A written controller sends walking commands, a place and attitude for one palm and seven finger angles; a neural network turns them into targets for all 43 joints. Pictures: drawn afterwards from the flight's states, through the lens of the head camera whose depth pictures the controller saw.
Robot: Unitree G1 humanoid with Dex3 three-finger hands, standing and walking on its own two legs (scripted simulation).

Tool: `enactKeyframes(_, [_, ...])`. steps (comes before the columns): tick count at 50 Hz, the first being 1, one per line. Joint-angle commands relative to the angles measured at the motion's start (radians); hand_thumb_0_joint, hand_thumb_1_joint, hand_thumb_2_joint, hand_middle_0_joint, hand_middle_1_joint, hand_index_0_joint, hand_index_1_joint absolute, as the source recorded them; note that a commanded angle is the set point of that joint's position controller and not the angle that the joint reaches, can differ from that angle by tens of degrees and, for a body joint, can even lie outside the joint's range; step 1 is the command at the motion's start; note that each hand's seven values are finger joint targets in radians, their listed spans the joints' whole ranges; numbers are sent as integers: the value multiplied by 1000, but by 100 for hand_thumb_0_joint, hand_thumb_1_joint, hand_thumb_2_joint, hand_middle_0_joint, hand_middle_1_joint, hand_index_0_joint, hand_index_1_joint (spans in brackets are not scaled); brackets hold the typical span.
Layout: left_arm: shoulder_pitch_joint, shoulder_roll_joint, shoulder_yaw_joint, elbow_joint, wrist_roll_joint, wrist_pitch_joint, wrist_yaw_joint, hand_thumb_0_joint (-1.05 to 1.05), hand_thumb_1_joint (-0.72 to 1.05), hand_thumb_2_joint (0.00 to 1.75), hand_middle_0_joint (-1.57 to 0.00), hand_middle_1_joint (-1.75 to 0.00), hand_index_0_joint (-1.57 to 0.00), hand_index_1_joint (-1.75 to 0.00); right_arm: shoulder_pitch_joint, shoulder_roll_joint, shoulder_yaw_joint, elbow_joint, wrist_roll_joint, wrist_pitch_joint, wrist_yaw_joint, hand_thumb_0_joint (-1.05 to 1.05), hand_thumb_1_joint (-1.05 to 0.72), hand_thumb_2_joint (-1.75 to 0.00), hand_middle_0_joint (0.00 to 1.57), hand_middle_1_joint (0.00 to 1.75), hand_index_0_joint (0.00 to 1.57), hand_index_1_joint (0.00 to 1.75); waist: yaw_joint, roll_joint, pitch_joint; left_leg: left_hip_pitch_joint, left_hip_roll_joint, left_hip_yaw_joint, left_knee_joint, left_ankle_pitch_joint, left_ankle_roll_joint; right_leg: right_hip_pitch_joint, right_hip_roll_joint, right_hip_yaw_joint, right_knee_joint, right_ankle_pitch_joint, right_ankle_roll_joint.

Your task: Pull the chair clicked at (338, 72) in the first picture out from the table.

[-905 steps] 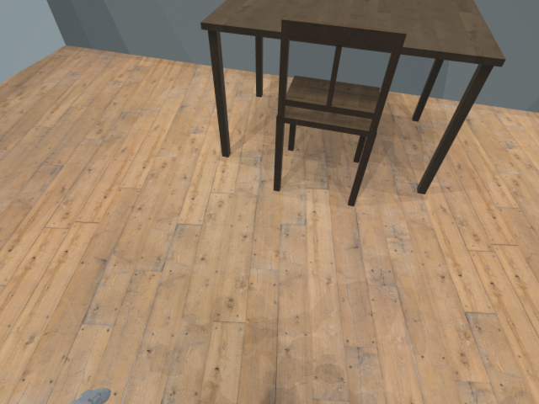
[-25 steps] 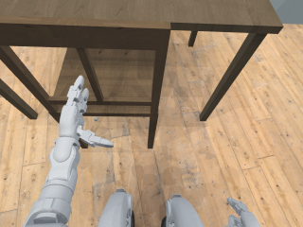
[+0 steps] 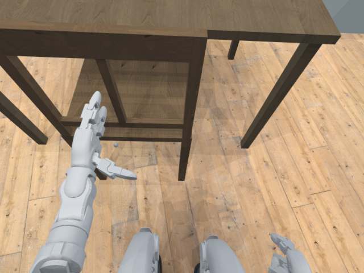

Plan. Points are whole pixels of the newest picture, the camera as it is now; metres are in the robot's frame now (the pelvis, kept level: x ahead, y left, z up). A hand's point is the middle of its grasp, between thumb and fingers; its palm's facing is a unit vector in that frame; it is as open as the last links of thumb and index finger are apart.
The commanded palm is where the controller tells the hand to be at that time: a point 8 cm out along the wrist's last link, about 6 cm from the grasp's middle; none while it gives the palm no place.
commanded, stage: aim the fingers beside a spindle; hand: left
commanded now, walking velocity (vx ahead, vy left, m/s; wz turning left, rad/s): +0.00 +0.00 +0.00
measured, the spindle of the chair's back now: (113, 93) +0.53 +0.18 +0.01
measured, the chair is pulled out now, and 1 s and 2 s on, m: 0.00 0.00 0.00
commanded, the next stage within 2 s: push the fingers through the gap in 0.50 s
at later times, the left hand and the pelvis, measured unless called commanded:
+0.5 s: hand (114, 143) +0.38 +0.15 +0.03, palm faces -0.01 -1.00 -0.05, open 16.9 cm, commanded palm +0.35 +0.20 +0.03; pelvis +0.00 +0.00 +0.00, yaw +0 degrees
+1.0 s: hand (118, 128) +0.42 +0.15 +0.03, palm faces -0.02 -1.00 -0.03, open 16.9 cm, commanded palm +0.40 +0.20 +0.02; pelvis +0.00 +0.00 +0.00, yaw -1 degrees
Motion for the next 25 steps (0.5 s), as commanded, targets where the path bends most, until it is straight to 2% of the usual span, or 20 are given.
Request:
enactKeyframes(1, [-208,158,73,-197,-16,-50,4,0,-50,30,-6,-8,-6,-8,59,-148,-59,-119,1,-27,-7,0,-90,-90,20,30,20,30,9,66,-446,404,-7,-57,-157,286,-14,138,7,50,-180,310,-3])
enactKeyframes(2, [-222,145,53,-219,-24,-45,-3,0,-50,30,-6,-8,-6,-8,59,-148,-59,-121,2,-26,-6,0,-90,-90,20,30,20,30,1,59,-456,419,-4,-57,-158,300,-14,145,7,49,-184,326,-1])
enactKeyframes(3, [-187,155,67,-227,-32,-40,-9,0,-50,30,-6,-8,-6,-8,62,-149,-61,-127,3,-26,-5,0,-90,-90,20,30,20,30,13,50,-463,417,-4,-54,-161,308,-14,170,9,53,-189,337,-2])
enactKeyframes(4, [-174,119,28,-230,-37,-33,-20,0,-50,30,-6,-8,-6,-8,60,-147,-59,-132,7,-25,-4,0,-90,-90,20,30,20,30,1,32,-454,419,-3,-56,-166,312,-12,174,11,49,-196,344,0])
enactKeyframes(7, [-179,110,13,-237,-47,-30,-32,0,-50,30,-6,-8,-6,-8,67,-151,-63,-122,11,-27,-7,0,-90,-90,20,30,20,30,-17,-2,-418,400,1,-58,-163,293,-7,157,10,48,-203,331,4])
enactKeyframes(8, [-170,107,12,-227,-46,-31,-30,0,-50,30,-6,-8,-6,-8,67,-151,-63,-122,12,-26,-7,0,-90,-90,20,30,20,30,-14,-2,-386,389,0,-59,-171,268,-9,144,11,45,-209,303,3])
enactKeyframes(11, [-230,101,1,-226,-36,-46,-14,0,-50,30,-6,-8,-6,-8,67,-152,-62,-108,8,-31,-10,0,-90,-90,20,30,20,30,-31,3,-345,381,1,-68,-169,231,-7,93,10,40,-208,254,3])
enactKeyframes(13, [-260,126,28,-219,-27,-62,3,0,-50,30,-6,-8,-6,-8,70,-154,-63,-100,5,-33,-12,0,-90,-90,20,30,20,30,-24,4,-344,370,-1,-71,-168,211,-10,84,9,41,-201,231,1])
enactKeyframes(14, [-250,115,21,-223,-22,-69,10,0,-50,30,-6,-8,-6,-8,68,-150,-63,-102,2,-35,-10,0,-90,-90,20,30,20,30,-20,14,-357,381,-3,-68,-165,220,-8,86,9,44,-202,237,0])
enactKeyframes(16, [-256,140,43,-241,-11,-82,25,0,-50,30,-6,-8,-6,-8,71,-153,-64,-100,-3,-34,-9,0,-90,-90,20,30,20,30,-12,46,-401,415,-2,-71,-162,254,-12,84,8,42,-188,259,-2])
enactKeyframes(18, [-244,159,61,-247,-8,-88,32,0,-50,30,-6,-8,-6,-8,68,-151,-63,-104,-4,-32,-6,0,-90,-90,20,30,20,30,0,60,-411,427,-1,-72,-169,267,-18,94,10,41,-185,266,-5])
enactKeyframes(19, [-221,147,54,-246,-8,-85,32,0,-50,30,-6,-8,-6,-8,66,-148,-62,-110,-5,-30,-4,0,-90,-90,20,30,20,30,3,58,-424,426,-3,-65,-169,274,-16,114,9,43,-188,279,-4])
enactKeyframes(20, [-218,161,61,-236,-5,-80,33,0,-50,30,-6,-8,-6,-8,71,-152,-62,-111,-4,-29,-4,0,-90,-90,20,30,20,30,-1,47,-426,425,0,-70,-169,279,-15,112,13,40,-183,282,-5])
enactKeyframes(22, [-196,150,55,-231,-4,-69,29,0,-50,30,-6,-8,-6,-8,67,-149,-63,-114,-2,-24,-1,0,-90,-90,20,30,20,30,5,61,-433,430,0,-66,-172,284,-19,117,11,41,-184,291,-4])
enactKeyframes(23, [-191,117,22,-216,-7,-59,24,0,-50,30,-6,-8,-6,-8,66,-148,-61,-116,0,-20,0,0,-90,-90,20,30,20,30,-8,33,-410,422,0,-66,-174,281,-16,119,11,40,-192,295,-2])
enactKeyframes(25, [-191,105,15,-194,-20,-43,12,0,-50,30,-6,-8,-6,-8,67,-150,-60,-118,3,-20,-2,0,-90,-90,20,30,20,30,-18,7,-384,390,-1,-64,-172,255,-10,120,14,41,-199,281,0])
